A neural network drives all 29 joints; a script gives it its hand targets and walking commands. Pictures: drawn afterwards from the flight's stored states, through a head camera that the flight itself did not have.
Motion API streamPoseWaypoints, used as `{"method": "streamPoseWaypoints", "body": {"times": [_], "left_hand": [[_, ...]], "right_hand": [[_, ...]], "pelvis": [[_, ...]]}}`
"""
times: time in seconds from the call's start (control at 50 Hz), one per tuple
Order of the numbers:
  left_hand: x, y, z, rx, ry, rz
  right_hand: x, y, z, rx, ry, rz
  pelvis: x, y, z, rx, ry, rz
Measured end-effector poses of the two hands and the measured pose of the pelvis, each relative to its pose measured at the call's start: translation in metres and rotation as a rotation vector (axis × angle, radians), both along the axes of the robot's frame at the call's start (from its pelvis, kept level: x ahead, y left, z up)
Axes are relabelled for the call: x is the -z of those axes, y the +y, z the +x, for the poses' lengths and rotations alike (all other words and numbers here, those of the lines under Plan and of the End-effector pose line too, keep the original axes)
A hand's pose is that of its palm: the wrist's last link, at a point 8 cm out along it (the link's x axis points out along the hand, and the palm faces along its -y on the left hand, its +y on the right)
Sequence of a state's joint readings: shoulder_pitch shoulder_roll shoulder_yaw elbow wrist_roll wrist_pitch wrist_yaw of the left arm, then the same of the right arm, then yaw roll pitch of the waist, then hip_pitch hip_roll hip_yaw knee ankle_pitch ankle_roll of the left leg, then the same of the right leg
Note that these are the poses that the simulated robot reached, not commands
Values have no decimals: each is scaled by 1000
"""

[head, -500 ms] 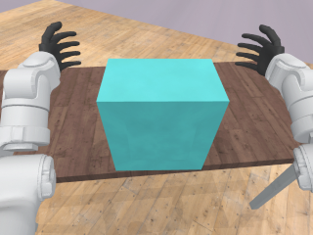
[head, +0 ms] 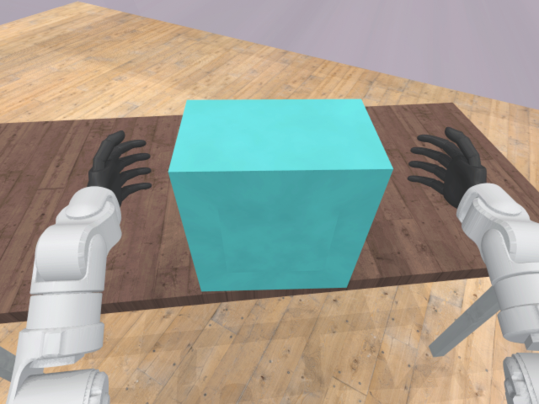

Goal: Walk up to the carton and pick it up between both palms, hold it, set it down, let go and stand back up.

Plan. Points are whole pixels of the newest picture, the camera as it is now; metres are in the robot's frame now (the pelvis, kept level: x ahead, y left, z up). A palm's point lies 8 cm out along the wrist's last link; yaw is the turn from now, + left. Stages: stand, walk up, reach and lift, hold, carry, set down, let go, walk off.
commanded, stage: set down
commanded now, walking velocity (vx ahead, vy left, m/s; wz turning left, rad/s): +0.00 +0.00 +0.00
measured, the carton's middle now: (274, 203) +0.43 -0.01 +0.06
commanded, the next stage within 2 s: none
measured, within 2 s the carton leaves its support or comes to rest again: neither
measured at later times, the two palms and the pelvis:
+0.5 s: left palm (110, 251) +0.32 +0.22 +0.10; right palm (447, 243) +0.31 -0.25 +0.10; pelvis +0.02 +0.00 +0.00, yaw +0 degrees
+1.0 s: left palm (109, 306) +0.27 +0.23 +0.05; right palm (449, 287) +0.26 -0.25 +0.06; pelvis +0.05 +0.01 +0.00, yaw +0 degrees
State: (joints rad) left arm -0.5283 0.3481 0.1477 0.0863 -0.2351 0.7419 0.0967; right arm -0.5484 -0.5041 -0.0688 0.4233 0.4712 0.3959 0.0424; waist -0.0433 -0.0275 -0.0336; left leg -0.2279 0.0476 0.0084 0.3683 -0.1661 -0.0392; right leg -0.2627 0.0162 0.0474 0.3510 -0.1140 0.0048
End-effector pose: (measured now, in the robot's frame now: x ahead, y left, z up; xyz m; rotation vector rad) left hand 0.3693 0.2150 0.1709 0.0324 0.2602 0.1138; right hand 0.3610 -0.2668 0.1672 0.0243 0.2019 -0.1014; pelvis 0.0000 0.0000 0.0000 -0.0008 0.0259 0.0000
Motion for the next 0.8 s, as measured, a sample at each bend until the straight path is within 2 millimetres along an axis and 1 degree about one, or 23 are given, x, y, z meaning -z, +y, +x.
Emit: {"method": "streamPoseWaypoints", "body": {"times": [0.06, 0.14, 0.24, 0.3, 0.4, 0.54, 0.66, 0.8], "left_hand": [[4, 3, -3, -22, 24, -3], [20, 4, -11, -24, 58, -18], [45, 2, -24, -9, 78, -40], [55, 1, -32, -4, 76, -45], [63, 1, -41, -4, 63, -36], [71, 6, -55, -7, 58, -19], [89, 9, -72, -10, 82, -16], [109, 9, -89, -16, 87, -8]], "right_hand": [[3, -6, -5, 5, 12, -4], [16, -9, -15, 7, 37, -5], [38, 1, -29, -6, 52, 6], [49, 9, -36, -10, 52, 13], [60, 17, -43, 0, 39, 13], [71, 14, -55, 21, 32, -11], [88, 13, -74, 23, 63, -30], [101, 18, -93, 11, 74, -45]], "pelvis": [[-1, -2, 0, 3, -6, 6], [-1, -5, 2, 0, -18, 9], [-1, -8, 5, -3, -28, 11], [-1, -8, 7, -2, -30, 12], [-1, -5, 11, 2, -31, 10], [-3, 1, 20, 7, -42, 4], [-3, 5, 31, 7, -53, -1], [-3, 6, 40, 5, -57, -6]]}}
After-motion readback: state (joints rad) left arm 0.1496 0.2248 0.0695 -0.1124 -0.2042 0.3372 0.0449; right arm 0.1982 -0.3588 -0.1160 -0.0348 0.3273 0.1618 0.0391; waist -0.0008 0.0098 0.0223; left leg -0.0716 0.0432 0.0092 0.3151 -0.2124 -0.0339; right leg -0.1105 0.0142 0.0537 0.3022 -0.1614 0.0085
